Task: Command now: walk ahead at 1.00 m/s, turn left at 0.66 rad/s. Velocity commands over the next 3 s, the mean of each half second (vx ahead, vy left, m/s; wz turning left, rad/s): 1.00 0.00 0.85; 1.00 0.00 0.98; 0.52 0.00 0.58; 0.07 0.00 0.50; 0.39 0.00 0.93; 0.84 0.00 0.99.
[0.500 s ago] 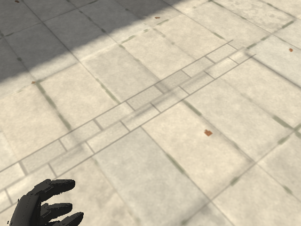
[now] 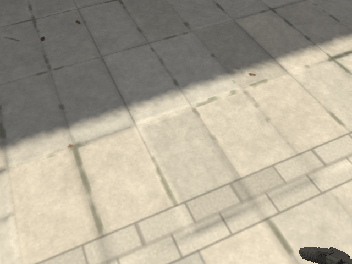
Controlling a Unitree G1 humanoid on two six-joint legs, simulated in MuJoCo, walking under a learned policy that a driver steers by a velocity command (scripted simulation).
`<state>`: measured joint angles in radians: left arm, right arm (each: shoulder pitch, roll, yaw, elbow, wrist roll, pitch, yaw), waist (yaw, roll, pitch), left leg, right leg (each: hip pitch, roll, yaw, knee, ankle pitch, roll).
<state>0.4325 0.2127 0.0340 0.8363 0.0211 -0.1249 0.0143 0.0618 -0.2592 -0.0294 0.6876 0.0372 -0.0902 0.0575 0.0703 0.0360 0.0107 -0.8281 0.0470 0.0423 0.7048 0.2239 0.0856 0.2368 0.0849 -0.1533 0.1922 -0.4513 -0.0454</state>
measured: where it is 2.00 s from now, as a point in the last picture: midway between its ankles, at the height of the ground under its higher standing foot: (84, 125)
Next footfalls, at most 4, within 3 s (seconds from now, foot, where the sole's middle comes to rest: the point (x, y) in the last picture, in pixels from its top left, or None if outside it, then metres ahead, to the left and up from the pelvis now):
0.06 left None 0.30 0.06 -0.75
0.48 right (213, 204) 0.72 -0.05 -0.75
0.94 left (114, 163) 0.90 0.39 -0.75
1.32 right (78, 106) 1.24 0.64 -0.75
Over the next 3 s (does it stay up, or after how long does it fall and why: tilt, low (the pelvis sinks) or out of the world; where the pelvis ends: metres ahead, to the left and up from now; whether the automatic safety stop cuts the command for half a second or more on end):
stays up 0.75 0.87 0.01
